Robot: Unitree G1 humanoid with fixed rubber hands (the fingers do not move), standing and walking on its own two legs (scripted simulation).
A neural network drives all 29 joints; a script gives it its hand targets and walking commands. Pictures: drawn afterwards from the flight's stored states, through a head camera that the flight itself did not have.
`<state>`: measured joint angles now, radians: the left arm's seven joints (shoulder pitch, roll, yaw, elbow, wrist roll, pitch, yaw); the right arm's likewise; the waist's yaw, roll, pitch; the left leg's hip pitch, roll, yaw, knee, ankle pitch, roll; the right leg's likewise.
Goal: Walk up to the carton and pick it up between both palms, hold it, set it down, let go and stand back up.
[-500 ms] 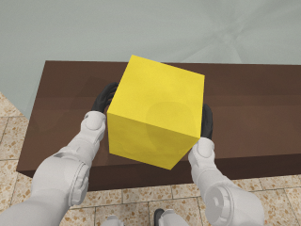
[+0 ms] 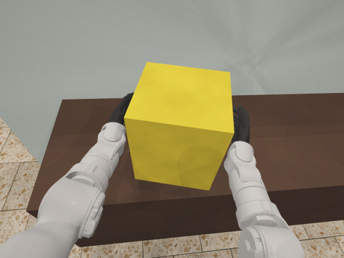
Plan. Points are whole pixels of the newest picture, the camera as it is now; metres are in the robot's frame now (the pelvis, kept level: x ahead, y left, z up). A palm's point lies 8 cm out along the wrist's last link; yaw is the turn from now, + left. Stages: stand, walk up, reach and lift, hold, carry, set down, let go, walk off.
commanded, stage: reach and lift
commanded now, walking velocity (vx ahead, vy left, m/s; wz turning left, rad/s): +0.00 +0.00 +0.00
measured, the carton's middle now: (179, 129) +0.44 -0.05 +0.04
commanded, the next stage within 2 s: hold in 1.90 s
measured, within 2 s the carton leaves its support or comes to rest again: neither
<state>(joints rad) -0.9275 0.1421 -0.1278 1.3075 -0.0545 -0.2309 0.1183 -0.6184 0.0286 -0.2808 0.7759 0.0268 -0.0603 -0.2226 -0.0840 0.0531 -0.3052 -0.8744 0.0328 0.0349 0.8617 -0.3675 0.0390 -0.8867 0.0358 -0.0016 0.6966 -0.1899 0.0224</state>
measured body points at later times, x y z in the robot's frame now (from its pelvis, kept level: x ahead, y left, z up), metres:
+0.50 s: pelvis +0.00 -0.04 +0.03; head -0.03 -0.06 +0.48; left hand +0.42 +0.11 +0.17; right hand +0.39 -0.20 +0.15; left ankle +0.01 +0.08 -0.69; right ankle +0.07 -0.14 -0.69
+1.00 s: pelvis -0.01 -0.04 +0.04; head -0.05 -0.07 +0.49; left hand +0.40 +0.11 +0.20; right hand +0.40 -0.19 +0.18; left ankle +0.01 +0.08 -0.69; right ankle +0.07 -0.14 -0.69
